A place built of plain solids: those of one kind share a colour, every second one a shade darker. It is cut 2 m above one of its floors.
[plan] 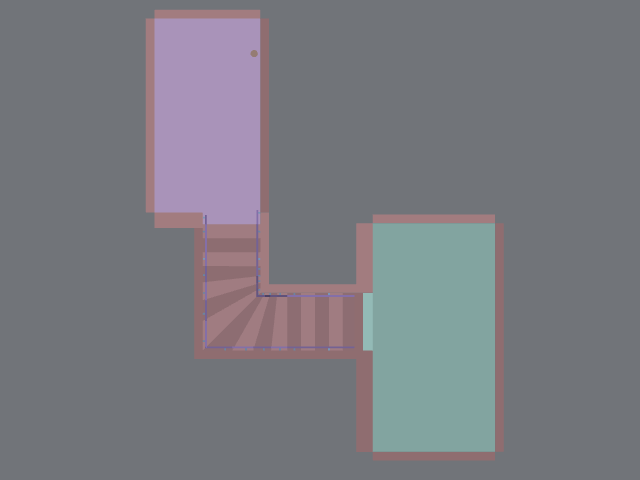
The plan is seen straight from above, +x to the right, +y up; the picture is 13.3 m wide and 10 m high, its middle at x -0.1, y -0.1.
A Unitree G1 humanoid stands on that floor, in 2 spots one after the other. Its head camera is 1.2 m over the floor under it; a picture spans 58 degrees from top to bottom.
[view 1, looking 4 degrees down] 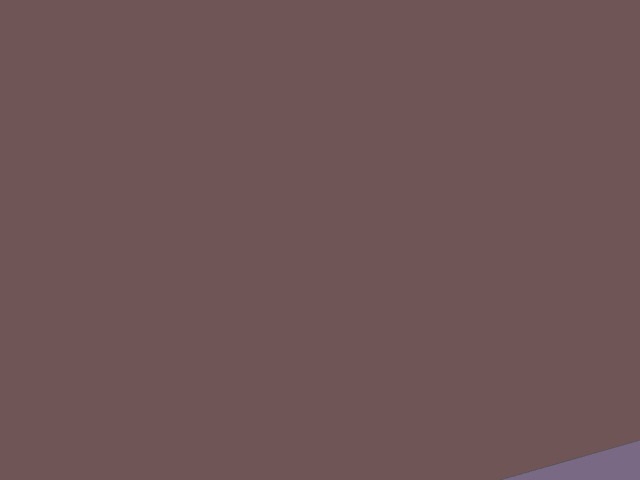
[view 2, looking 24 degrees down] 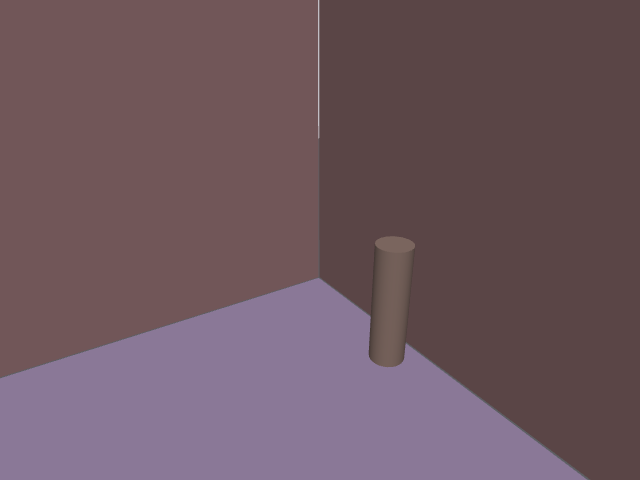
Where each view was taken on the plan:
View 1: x -2.11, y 1.23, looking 159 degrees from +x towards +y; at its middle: wall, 1.54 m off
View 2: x -2.52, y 2.69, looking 57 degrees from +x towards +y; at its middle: wall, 2.37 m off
